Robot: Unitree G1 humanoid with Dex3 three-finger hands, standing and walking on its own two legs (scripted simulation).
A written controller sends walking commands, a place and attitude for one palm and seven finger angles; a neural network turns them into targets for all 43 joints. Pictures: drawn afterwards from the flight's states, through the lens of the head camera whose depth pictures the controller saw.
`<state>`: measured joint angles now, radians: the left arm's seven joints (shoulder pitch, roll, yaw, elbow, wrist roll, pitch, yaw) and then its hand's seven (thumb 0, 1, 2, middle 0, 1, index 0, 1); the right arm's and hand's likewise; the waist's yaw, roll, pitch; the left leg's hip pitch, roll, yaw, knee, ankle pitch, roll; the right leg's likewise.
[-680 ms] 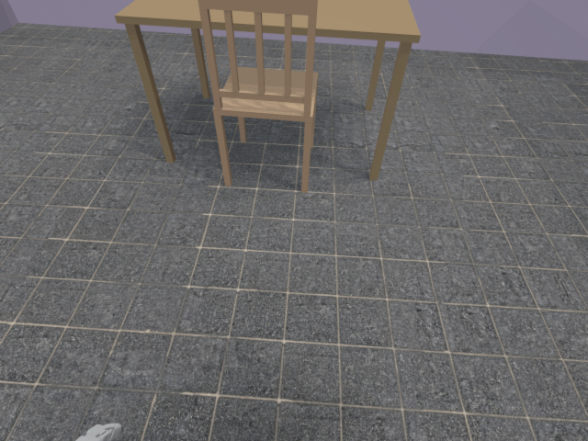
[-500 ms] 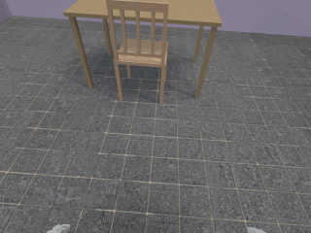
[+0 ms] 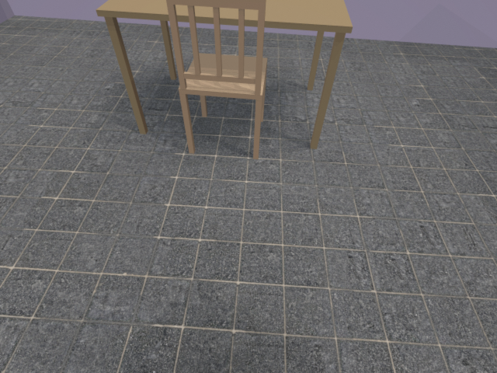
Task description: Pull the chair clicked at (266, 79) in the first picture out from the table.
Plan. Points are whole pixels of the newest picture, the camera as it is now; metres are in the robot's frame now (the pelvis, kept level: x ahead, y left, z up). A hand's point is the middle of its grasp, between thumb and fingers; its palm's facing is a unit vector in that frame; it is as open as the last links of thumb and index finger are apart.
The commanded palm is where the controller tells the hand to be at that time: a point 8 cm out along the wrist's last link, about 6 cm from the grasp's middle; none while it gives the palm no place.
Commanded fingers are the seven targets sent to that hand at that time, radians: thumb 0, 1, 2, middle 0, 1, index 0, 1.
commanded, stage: stand and wait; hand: left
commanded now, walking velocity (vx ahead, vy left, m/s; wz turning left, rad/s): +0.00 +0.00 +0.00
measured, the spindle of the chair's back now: (217, 43) +1.43 +0.22 -0.10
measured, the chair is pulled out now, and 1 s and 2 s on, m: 0.00 0.00 0.00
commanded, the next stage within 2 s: look at it before walking up in 0.14 s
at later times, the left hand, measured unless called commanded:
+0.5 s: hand out of the picture +0.08 +0.24 -0.16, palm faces -0.04 -0.95 -0.32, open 7.4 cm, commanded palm none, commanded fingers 0.00 0.90 0.90 -0.20 -0.30 -0.20 -0.30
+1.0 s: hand out of the picture +0.07 +0.23 -0.16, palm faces -0.01 -0.95 -0.30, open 7.4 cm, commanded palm none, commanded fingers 0.00 0.90 0.90 -0.20 -0.30 -0.20 -0.30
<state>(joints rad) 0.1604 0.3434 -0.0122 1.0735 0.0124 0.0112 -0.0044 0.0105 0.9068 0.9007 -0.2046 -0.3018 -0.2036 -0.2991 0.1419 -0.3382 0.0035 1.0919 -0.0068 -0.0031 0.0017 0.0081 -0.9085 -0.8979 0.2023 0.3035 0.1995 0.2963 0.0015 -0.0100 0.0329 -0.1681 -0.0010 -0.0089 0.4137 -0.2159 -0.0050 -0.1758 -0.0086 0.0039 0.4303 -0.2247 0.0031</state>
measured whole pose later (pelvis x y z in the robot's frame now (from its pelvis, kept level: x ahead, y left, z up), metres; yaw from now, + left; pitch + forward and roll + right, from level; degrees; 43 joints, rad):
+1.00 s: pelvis +0.01 +0.00 +0.00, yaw +1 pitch -1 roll +0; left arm 0.19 0.31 -0.01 1.08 0.02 0.01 0.00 0.01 0.91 0.90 -0.20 -0.30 -0.20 -0.30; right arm 0.17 -0.30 0.01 1.11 -0.02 0.01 0.00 0.01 -0.91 -0.90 0.20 0.30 0.20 0.30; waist 0.00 -0.01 -0.01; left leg -0.18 0.01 -0.02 0.46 -0.30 0.00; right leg -0.16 0.00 -0.01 0.43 -0.25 0.00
